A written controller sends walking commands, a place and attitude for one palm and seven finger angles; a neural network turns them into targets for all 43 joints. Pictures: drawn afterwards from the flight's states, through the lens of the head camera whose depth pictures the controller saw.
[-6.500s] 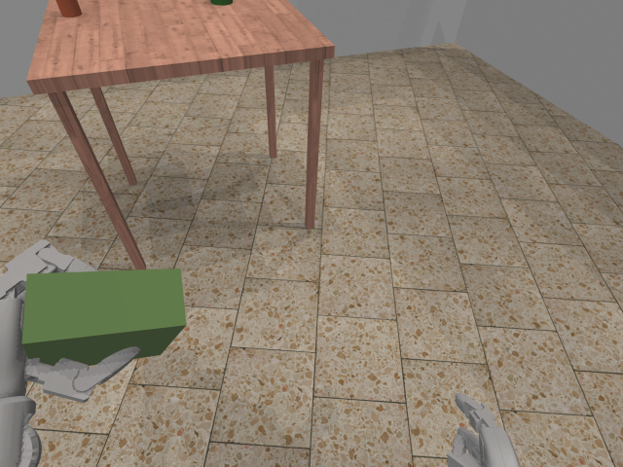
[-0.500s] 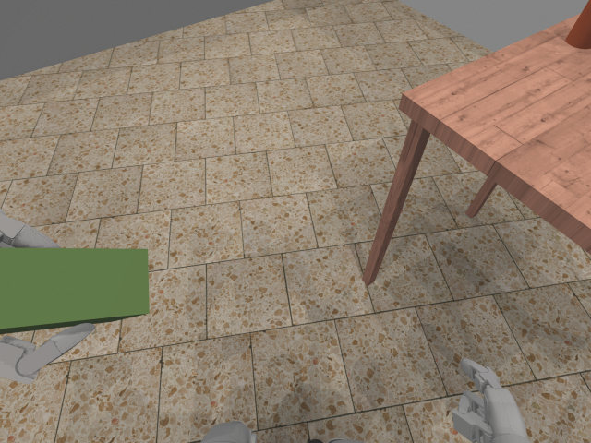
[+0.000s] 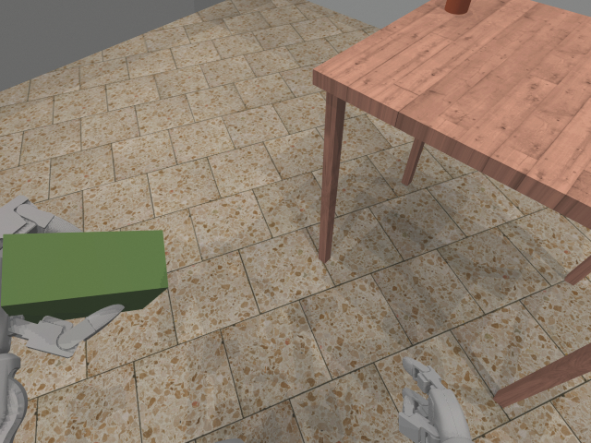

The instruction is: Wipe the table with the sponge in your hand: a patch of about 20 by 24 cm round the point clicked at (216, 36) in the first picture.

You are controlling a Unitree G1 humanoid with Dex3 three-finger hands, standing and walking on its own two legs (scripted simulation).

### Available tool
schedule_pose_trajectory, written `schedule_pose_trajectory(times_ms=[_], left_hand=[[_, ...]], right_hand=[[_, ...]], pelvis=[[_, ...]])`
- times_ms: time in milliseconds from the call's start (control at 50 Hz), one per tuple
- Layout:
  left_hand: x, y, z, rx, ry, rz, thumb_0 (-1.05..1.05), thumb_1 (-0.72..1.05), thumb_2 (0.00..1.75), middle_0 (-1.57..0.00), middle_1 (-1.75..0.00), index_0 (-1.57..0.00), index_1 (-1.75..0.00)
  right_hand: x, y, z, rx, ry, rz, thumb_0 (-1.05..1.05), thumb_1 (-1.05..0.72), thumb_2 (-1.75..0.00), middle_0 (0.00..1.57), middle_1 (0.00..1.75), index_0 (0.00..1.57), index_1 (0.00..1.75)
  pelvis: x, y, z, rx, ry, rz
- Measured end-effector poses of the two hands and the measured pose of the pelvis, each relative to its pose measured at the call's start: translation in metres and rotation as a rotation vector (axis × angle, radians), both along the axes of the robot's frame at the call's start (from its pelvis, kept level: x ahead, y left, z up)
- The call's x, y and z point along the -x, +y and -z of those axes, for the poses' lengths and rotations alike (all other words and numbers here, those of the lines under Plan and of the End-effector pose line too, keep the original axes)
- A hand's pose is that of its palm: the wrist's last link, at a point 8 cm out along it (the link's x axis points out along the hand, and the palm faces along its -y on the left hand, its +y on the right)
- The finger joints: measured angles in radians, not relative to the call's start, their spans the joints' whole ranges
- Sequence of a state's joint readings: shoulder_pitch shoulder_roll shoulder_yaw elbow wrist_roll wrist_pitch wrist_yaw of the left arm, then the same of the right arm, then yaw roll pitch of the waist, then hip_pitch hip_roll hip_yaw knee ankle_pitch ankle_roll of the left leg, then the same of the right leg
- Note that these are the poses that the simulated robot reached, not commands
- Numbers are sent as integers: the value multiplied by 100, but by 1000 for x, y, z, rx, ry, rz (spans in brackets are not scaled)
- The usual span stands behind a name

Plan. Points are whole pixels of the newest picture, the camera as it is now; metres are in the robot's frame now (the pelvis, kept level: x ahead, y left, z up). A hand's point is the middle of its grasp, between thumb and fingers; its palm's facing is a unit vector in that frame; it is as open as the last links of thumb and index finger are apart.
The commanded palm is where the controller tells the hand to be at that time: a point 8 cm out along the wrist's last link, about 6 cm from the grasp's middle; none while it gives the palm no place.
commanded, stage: turn to face it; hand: left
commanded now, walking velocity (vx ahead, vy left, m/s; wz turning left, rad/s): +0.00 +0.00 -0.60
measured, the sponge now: (110, 277) +0.23 +0.22 +0.16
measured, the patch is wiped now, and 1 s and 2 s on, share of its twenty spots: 0.00 0.00 0.00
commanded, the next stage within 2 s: take the last steps up to it in 1.68 s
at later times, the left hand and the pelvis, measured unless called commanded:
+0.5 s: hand (164, 305) +0.21 +0.15 +0.17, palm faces +0.17 -0.88 -0.44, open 9.9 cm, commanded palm +0.17 +0.19 +0.19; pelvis -0.06 -0.03 +0.00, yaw -16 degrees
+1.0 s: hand (363, 399) +0.15 -0.03 +0.16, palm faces -0.25 -0.77 -0.59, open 9.9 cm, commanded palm +0.13 +0.06 +0.19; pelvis -0.16 -0.08 +0.00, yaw -35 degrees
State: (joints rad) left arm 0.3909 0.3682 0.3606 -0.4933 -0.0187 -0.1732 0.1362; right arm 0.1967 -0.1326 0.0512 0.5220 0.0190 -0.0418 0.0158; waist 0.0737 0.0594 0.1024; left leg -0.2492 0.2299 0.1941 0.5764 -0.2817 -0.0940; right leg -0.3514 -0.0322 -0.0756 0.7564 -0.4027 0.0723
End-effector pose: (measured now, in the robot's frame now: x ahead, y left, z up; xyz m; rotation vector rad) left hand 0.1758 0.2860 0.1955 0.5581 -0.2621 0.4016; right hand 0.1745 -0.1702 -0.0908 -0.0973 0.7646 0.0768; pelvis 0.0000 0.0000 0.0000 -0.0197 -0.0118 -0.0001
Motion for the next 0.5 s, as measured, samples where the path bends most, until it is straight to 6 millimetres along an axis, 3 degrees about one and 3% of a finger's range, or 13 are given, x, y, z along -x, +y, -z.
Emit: schedule_pose_trajectory(times_ms=[100, 160, 280, 380, 500], left_hand=[[-27, -59, 17, -18, 50, 140, -1, -47, 100, -76, -135, -76, -135], [-30, -86, 15, -27, 92, 241, -1, -47, 100, -76, -135, -76, -135], [-18, -103, -10, -135, 100, 346, -1, -47, 100, -76, -135, -76, -135], [-10, -95, -16, -119, 26, 329, -1, -47, 100, -76, -135, -76, -135], [-2, -87, 11, 26, -4, 318, -1, -47, 101, -76, -136, -76, -135]], right_hand=[[34, -60, 23, 31, 53, 92, 1, -90, -90, 21, 31, 21, 30], [59, -102, 20, 94, 108, 189, 1, -91, -90, 21, 30, 20, 30], [103, -157, -2, 196, 142, 346, 1, -91, -90, 20, 30, 20, 29], [127, -168, -14, 231, 121, 397, 1, -91, -90, 20, 30, 19, 29], [144, -147, -23, 231, 64, 411, 1, -91, -90, 20, 30, 20, 29]], pelvis=[[18, -29, 11, 0, -2, 38], [28, -36, 6, -29, 9, 83], [39, -43, -2, -41, 25, 160], [49, -42, -2, -40, 29, 216], [65, -33, 3, -48, 8, 280]])
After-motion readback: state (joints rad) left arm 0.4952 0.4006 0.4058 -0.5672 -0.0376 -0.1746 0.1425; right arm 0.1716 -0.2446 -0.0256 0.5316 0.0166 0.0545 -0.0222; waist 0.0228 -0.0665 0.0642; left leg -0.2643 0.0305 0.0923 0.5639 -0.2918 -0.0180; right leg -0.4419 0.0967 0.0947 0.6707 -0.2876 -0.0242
